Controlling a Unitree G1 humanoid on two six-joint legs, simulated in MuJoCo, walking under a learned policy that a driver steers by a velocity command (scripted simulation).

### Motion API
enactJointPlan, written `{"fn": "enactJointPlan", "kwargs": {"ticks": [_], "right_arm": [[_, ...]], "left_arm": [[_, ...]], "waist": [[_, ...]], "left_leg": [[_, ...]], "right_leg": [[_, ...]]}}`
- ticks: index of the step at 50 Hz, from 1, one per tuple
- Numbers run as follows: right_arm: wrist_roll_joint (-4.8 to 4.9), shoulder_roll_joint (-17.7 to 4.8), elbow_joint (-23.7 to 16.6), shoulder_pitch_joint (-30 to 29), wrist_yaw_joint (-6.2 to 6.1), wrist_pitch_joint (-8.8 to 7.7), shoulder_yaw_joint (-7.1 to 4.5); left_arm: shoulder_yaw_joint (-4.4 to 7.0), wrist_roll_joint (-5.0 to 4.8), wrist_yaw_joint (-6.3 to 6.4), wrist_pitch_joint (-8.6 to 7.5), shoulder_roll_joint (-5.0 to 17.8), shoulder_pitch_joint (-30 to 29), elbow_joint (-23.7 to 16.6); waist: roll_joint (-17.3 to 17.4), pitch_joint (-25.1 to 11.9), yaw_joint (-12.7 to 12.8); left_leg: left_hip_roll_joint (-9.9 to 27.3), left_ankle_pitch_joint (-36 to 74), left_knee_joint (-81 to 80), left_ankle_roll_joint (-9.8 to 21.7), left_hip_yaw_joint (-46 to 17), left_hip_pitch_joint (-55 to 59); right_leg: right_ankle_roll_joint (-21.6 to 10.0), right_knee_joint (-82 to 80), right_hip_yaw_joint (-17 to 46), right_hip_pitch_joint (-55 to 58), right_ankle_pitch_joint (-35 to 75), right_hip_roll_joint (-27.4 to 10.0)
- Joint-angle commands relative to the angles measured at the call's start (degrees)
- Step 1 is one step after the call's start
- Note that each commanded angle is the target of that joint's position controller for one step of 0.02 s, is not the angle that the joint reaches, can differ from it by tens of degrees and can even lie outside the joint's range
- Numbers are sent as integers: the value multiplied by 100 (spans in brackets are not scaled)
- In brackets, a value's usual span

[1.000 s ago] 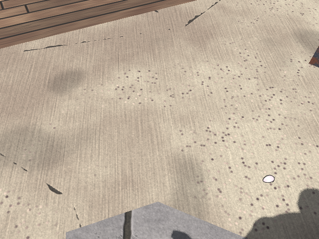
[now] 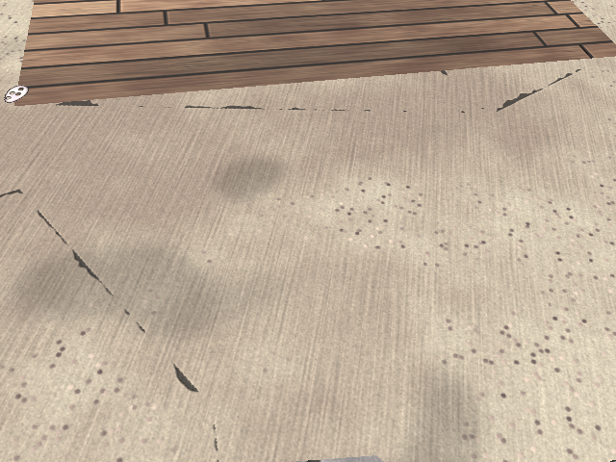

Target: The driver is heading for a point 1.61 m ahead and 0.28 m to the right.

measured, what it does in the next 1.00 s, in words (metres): walks ahead, turning right: right foot, then left foot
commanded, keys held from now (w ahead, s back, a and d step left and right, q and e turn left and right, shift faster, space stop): w+e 0.48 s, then w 0.38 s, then w+q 0.12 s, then q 0.02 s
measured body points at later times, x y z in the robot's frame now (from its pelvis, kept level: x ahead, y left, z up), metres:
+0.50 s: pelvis +0.27 -0.07 -0.01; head +0.30 -0.10 +0.44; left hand +0.33 +0.21 -0.12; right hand +0.45 -0.35 -0.08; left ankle +0.50 +0.04 -0.71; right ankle +0.14 -0.14 -0.75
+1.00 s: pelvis +0.55 -0.14 -0.01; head +0.58 -0.15 +0.44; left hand +0.84 +0.00 -0.08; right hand +0.45 -0.41 -0.13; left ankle +0.50 +0.00 -0.75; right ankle +0.66 -0.33 -0.72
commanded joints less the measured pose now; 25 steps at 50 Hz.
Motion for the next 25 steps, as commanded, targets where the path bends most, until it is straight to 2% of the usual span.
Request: {"fn": "enactJointPlan", "kwargs": {"ticks": [1, 3, 4, 5, 6, 7, 8, 9, 10, 11, 12, 13, 15, 16, 17, 19, 21, 23, 25], "right_arm": [[6, -1024, -112, 326, 8, -34, -284], [17, -1081, -93, 259, 5, -1, -309], [12, -1108, -122, 117, -8, 16, -311], [-7, -1024, -140, 84, -29, 32, -282], [-68, -872, -224, 48, -66, 30, -209], [-173, -517, -557, 231, -53, -80, -70], [-86, -522, -580, 126, -39, -239, -44], [125, -868, -644, -263, 41, -364, -121], [147, -874, -676, -543, 84, -447, -108], [14, -821, -691, -716, 95, -485, -115], [-91, -816, -709, -710, 95, -484, -145], [-142, -760, -719, -663, 110, -460, -142], [-181, -620, -735, -601, 106, -390, -126], [-164, -573, -823, -760, 92, -368, -104], [-164, -531, -912, -1015, 78, -363, -82], [-163, -356, -1046, -1525, 89, -397, -28], [-112, -257, -1160, -1978, 143, -436, 10], [-46, -309, -1242, -2256, 189, -463, -9], [-17, -432, -1258, -2288, 219, -482, -56]], "left_arm": [[-6, -42, -85, -182, 460, -1071, -679], [3, -59, -126, -192, 544, -795, -649], [43, -52, -124, -187, 613, -428, -554], [140, -30, -99, -171, 764, 234, -335], [248, -37, -68, -155, 1014, 1152, -132], [407, -5, -49, -115, 1703, 1885, -60], [285, -80, -94, -129, 1312, 1939, -3], [186, -62, -72, -119, 997, 1561, -85], [142, 11, -48, -88, 855, 1296, -203], [84, 45, -36, -52, 713, 1098, -284], [53, 92, -11, -46, 664, 966, -357], [44, 99, 10, -28, 658, 885, -413], [59, 53, 73, -18, 716, 872, -450], [96, 36, 107, -26, 845, 920, -443], [114, 14, 142, -28, 879, 986, -425], [131, -17, 199, 7, 893, 1189, -348], [140, -50, 243, 50, 901, 1501, -262], [140, -88, 274, 94, 877, 1745, -184], [138, -88, 312, 135, 835, 1822, -145]], "waist": [[870, 652, -287], [899, 530, -85], [868, 305, 174], [709, -150, 493], [382, -796, 904], [-1106, -1447, 899], [-1322, -1474, 915], [-840, -638, 895], [-421, -259, 827], [-54, 66, 710], [-115, 133, 546], [-213, 151, 444], [-220, 149, 333], [-285, 256, 341], [-228, 355, 412], [-214, 367, 573], [-245, 328, 766], [-260, 319, 835], [-341, 281, 755]], "left_leg": [[1714, 387, -542, 909, -849, 70], [1755, 1325, -297, 803, -658, 212], [1642, 2352, 109, 687, -409, 147], [1380, 3450, 935, 547, -64, -3], [1102, 3524, 2274, 298, 302, -712], [238, 1334, 4516, -252, 760, -2796], [-91, -1480, 5432, -301, 148, -4001], [290, -1153, 5769, -187, -36, -4586], [528, -707, 5619, -103, 55, -4552], [683, -360, 5208, -118, 131, -4440], [805, -95, 4838, -170, 121, -4128], [826, 34, 4608, -255, 157, -3895], [784, 252, 4237, -426, 298, -3750], [752, 430, 3868, -528, 358, -3773], [709, 742, 3414, -604, 397, -3754], [501, 1569, 2448, -656, 473, -3356], [303, 2169, 1819, -662, 537, -2978], [203, 2353, 1458, -611, 424, -2805], [233, 2226, 1184, -505, 255, -2769]], "right_leg": [[-272, -140, -114, -639, -232, -68], [-505, -226, -233, -254, -394, 26], [-641, -373, -369, 343, -296, 189], [-790, -461, -481, 1307, -175, 398], [-1062, -403, 132, 2693, -223, 24], [-1940, -821, 2780, 4507, -1177, -1356], [-2237, -1669, 4395, 4891, -2216, -1791], [-2018, -1774, 3844, 4355, -2481, -1706], [-1863, -1795, 3187, 3765, -2106, -1460], [-1769, -1900, 2713, 3192, -1557, -1211], [-1742, -1986, 2433, 2759, -1026, -1058], [-1753, -2090, 2260, 2492, -641, -915], [-1777, -2205, 1895, 2145, -41, -755], [-1815, -2233, 1770, 1951, 342, -741], [-1756, -2241, 1595, 1823, 606, -632], [-1507, -2122, 1256, 1558, 788, -322], [-1389, -2041, 1281, 1472, 728, -284], [-1336, -1884, 1525, 1665, 541, -389], [-1246, -1608, 1781, 2147, 508, -577]]}}
Velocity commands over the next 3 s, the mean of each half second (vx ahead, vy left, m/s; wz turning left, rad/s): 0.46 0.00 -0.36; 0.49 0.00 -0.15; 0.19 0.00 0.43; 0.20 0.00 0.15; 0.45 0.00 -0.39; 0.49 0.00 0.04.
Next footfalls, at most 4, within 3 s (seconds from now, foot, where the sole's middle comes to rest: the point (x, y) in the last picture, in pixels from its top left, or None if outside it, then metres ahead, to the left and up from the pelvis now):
0.12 right None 0.18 -0.14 -0.78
0.60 left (295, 448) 0.54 -0.01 -0.78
1.06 right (428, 372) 0.71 -0.34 -0.78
1.52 left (323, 353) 0.77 -0.09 -0.78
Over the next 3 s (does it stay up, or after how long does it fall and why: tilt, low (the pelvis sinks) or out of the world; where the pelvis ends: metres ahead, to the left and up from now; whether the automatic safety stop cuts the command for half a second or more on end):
stays up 1.28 -0.33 -0.02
